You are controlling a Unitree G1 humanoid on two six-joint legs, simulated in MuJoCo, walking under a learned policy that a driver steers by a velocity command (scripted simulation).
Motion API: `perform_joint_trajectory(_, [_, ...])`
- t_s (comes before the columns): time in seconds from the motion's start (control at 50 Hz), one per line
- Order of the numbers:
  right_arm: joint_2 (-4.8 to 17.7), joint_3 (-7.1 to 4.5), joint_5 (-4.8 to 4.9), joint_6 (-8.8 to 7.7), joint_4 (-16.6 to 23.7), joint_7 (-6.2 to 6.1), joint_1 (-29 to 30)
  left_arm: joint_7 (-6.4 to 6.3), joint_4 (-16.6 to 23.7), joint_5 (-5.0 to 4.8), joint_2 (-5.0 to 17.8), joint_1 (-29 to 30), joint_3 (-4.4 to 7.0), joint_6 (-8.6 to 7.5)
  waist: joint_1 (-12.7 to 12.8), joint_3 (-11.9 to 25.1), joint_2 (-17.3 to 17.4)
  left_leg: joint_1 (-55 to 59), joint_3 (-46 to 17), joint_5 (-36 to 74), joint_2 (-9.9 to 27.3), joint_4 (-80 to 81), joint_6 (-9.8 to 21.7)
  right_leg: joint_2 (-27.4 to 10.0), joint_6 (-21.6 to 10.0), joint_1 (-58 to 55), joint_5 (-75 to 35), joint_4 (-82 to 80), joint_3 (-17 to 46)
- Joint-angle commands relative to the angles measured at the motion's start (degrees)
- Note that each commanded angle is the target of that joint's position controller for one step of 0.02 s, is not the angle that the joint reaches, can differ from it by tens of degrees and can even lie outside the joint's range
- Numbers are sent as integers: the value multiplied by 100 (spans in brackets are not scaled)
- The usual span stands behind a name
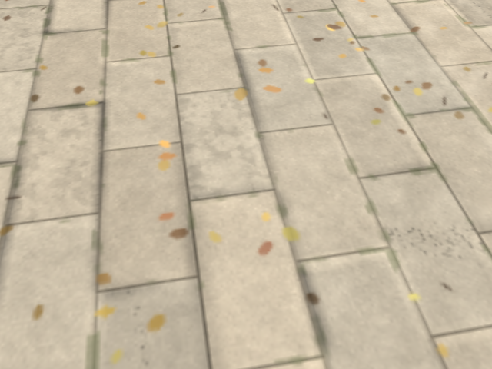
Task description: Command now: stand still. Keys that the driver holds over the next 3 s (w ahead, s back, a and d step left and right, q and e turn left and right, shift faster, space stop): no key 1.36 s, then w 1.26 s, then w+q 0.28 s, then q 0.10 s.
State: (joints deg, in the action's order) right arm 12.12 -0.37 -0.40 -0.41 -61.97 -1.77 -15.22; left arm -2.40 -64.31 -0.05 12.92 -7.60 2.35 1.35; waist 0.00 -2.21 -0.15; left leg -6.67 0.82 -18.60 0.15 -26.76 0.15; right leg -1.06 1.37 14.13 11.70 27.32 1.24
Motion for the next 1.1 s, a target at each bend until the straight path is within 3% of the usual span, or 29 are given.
perform_joint_trajectory(0.02, [568, -86, 1, -38, 91, -23, -342, -20, 111, 1, 596, -15, 78, -42, 7, 3, 48, -761, -141, 732, 173, 645, 51, -81, -194, -548, -854, -272, 53])
perform_joint_trajectory(0.5, [347, -55, 23, -65, 18, -40, -890, -51, -68, -14, 435, -415, 4, -47, 18, -92, 40, -834, -104, 707, 138, 655, 65, -69, -191, -445, -805, -272, 50])
perform_joint_trajectory(1.1, [195, -80, 40, -86, 32, -48, -1201, -76, -33, -32, 319, -698, -3, -53, 15, -155, 48, -841, -99, 811, 133, 627, 75, -65, -182, -424, -884, -218, 38])
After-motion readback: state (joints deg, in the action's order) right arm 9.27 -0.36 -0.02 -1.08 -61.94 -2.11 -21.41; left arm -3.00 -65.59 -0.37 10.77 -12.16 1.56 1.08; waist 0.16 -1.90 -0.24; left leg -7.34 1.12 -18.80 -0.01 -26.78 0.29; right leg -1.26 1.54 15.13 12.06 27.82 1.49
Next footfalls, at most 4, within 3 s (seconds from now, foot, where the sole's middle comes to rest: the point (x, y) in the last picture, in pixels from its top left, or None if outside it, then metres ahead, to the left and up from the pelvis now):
2.10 left None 0.48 0.10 -0.77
2.68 right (301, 275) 0.80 -0.14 -0.77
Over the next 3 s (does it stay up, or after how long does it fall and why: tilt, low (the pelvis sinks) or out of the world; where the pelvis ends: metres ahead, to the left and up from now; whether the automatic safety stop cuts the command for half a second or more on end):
stays up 0.79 -0.05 0.01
